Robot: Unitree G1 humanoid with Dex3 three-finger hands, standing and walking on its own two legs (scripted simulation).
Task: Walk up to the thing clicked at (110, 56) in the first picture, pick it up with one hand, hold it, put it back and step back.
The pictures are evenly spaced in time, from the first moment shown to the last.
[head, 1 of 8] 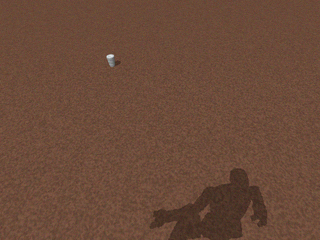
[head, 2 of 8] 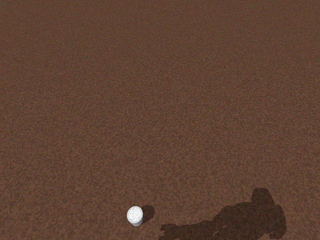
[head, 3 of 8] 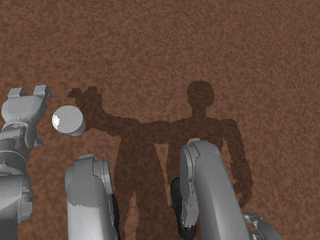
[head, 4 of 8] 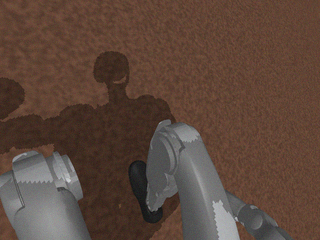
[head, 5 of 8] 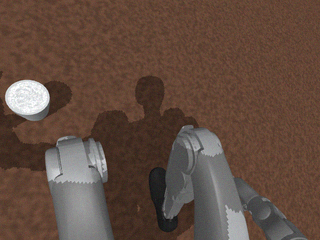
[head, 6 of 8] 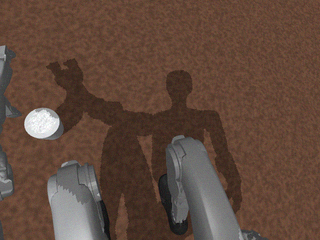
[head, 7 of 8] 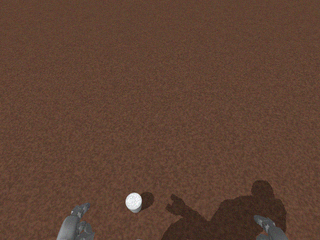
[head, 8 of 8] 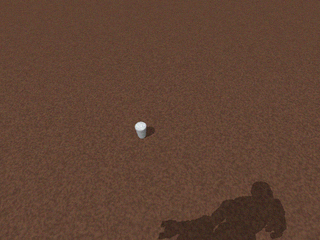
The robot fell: no
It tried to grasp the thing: yes
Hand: left
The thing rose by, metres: 0.00
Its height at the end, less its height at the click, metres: +0.00
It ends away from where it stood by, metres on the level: 0.00
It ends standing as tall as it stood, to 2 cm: yes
